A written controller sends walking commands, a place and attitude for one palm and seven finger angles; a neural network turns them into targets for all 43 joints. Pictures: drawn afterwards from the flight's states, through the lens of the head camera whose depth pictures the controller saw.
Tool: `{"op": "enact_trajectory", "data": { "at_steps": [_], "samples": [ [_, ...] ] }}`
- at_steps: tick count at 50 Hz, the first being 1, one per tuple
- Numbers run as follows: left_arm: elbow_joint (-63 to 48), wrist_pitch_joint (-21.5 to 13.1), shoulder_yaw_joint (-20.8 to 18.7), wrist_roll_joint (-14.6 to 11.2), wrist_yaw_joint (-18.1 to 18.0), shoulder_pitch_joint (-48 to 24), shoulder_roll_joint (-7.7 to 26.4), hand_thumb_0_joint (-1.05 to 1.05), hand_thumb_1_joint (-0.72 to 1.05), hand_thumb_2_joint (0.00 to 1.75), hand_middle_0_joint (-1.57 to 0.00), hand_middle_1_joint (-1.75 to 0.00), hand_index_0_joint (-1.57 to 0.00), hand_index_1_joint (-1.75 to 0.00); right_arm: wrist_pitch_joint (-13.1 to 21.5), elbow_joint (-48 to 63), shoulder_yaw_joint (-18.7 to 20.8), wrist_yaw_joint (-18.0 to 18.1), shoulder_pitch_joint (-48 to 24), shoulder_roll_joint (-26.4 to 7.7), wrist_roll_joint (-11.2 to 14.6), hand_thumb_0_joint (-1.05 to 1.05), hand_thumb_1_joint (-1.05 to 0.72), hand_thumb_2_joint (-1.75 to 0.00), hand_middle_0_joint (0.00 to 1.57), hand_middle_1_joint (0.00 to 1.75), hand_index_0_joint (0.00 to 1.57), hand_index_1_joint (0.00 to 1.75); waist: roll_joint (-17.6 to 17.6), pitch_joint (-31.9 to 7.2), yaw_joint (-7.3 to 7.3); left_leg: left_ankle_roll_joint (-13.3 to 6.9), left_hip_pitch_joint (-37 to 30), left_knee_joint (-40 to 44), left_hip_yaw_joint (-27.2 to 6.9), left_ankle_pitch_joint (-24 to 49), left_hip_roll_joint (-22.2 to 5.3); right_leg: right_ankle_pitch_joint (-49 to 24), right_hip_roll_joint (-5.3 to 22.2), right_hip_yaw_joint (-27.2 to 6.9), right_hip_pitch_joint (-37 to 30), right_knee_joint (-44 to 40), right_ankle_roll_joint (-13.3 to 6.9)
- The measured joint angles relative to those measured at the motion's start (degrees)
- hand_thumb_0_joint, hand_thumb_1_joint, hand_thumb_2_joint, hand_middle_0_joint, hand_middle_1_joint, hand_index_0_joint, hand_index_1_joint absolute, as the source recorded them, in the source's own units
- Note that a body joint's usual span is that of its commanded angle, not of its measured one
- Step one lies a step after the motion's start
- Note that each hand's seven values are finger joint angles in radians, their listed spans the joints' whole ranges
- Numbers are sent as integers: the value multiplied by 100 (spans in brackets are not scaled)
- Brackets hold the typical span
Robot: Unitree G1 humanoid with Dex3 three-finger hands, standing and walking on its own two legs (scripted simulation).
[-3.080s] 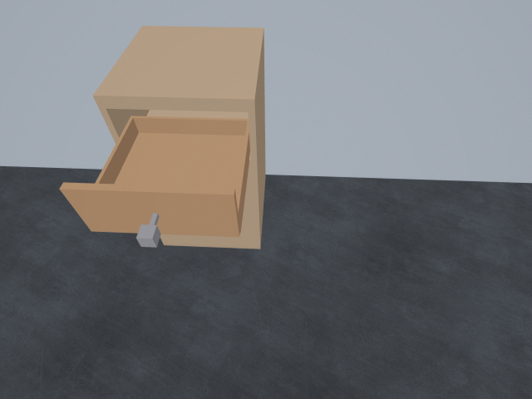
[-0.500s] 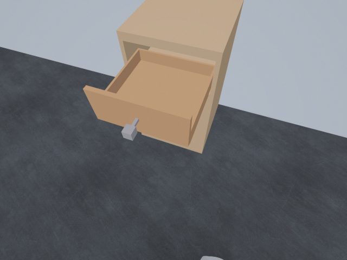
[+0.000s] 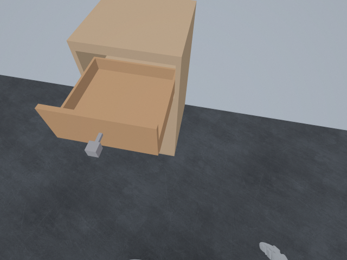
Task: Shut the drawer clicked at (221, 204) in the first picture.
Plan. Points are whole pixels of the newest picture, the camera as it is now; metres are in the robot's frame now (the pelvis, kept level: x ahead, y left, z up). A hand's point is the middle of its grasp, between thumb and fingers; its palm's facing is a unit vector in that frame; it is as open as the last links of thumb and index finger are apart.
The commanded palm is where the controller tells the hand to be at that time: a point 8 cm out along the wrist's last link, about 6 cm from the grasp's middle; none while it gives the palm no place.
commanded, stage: take the last steps up to it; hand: left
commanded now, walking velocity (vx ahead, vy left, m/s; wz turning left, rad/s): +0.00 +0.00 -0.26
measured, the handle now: (96, 143) +0.44 +0.29 -0.13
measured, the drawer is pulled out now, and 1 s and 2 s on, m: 0.30 0.30 0.30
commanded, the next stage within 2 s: come to a stop and stand still in 0.28 s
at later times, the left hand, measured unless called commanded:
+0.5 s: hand out of the picture +0.11 +0.16 -0.18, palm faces -0.02 -0.98 -0.21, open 7.4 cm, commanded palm none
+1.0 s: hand out of the picture +0.11 +0.14 -0.17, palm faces -0.02 -0.97 -0.24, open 7.4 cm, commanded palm none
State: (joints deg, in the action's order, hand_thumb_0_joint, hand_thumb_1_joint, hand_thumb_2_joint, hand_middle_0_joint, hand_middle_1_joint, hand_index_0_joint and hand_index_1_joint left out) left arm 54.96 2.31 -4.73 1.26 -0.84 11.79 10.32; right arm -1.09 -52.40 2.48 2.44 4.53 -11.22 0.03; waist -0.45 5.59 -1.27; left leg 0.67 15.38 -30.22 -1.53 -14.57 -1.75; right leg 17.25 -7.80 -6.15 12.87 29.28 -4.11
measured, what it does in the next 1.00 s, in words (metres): steps on the spot: right foot, then left foot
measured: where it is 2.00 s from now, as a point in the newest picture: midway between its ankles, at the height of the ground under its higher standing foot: outside the picture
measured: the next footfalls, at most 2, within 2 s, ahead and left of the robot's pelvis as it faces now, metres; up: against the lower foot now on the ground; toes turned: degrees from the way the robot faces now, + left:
right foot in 0.26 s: +0.02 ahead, -0.14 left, +0.00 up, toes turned -6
left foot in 0.48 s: +0.12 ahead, +0.08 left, +0.00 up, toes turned -1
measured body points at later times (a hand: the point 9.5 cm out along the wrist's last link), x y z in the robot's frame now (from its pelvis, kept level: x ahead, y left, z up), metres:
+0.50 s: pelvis +0.06 -0.02 +0.00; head +0.10 -0.02 +0.44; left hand +0.11 +0.21 -0.16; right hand +0.04 -0.27 -0.15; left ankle +0.08 +0.10 -0.74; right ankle -0.02 -0.14 -0.73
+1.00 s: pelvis +0.05 -0.05 +0.00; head +0.08 -0.05 +0.45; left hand +0.11 +0.19 -0.15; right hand +0.10 -0.29 -0.15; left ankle +0.08 +0.10 -0.73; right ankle -0.02 -0.14 -0.73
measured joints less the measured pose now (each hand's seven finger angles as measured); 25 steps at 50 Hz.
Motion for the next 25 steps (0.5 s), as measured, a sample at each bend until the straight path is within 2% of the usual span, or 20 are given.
{"op": "enact_trajectory", "data": {
  "at_steps": [3,5,7,10,12,13,16,19,21,23,24,25],
  "samples": [
    [-11,35,-28,-6,30,-185,130,1,91,90,-20,-30,-20,-30,42,6,-69,32,161,115,-108,0,-90,-89,20,29,20,30,-191,87,-9,-24,-31,-62,147,-249,44,1041,170,169,586,1546,302],
    [-50,56,-59,1,55,-324,189,1,91,90,-20,-30,-20,-30,41,11,-122,51,310,160,-156,0,-90,-89,20,29,20,30,-203,170,2,4,-117,77,187,-232,13,1245,304,280,938,2494,425],
    [-105,61,-64,-5,76,-425,216,1,91,90,-20,-30,-20,-30,19,-35,-146,52,446,173,-180,0,-90,-89,20,30,20,30,-138,232,11,37,-208,229,220,-161,-55,1235,475,389,1071,2742,487],
    [-135,23,-22,0,102,-493,208,1,91,90,-20,-30,-20,-30,-6,-170,-132,16,647,144,-193,0,-90,-89,20,30,20,30,32,253,63,105,-300,288,276,-181,-190,1112,700,576,826,1919,476],
    [-132,-60,22,10,124,-468,203,1,91,90,-20,-30,-19,-30,-14,-282,-109,-19,827,115,-159,0,-90,-89,20,30,20,30,114,204,105,177,-291,104,309,-332,-248,478,785,658,386,819,433],
    [-153,-134,50,22,129,-396,253,1,91,90,-20,-30,-19,-30,-16,-322,-104,-47,957,126,-123,0,-90,-89,20,30,20,30,15,109,116,176,-217,-103,377,-475,-177,164,901,557,149,262,349],
    [35,-241,136,57,98,-365,98,1,91,90,-20,-30,-19,-30,-95,-545,-30,-118,1062,-53,-95,0,-90,-89,20,30,20,30,277,143,233,111,15,-985,269,-1325,-190,369,807,616,13,376,359],
    [127,-277,163,66,47,-234,-10,0,91,90,-20,-30,-20,-30,-106,-717,6,-133,1143,-101,-68,1,-91,-89,20,29,20,30,229,139,271,50,251,-1539,311,-1477,-36,345,867,655,-305,138,387],
    [184,-271,166,55,22,-127,-40,0,91,90,-20,-30,-20,-30,-82,-766,-1,-146,1181,-89,-52,1,-91,-89,20,29,19,30,126,108,244,57,266,-1245,402,-1182,14,307,912,661,-503,-58,399],
    [270,-242,174,30,-2,-37,-55,0,91,90,-20,-30,-20,-30,-28,-778,-17,-150,1194,-72,-50,1,-91,-89,20,29,19,30,55,82,215,70,124,-485,455,-408,35,357,920,661,-606,-82,439],
    [309,-215,186,11,-17,5,-76,0,91,90,-20,-30,-20,-30,22,-764,-29,-149,1218,-87,-60,1,-91,-90,20,29,19,30,93,51,199,22,50,-139,424,230,-11,432,869,679,-598,1,464],
    [367,-175,194,-6,-42,15,-76,1,91,90,-20,-30,-20,-30,58,-785,-34,-130,1209,-64,-73,0,-91,-90,20,29,19,30,67,39,192,-28,39,-151,421,263,-11,529,869,682,-582,115,490]
  ]
}}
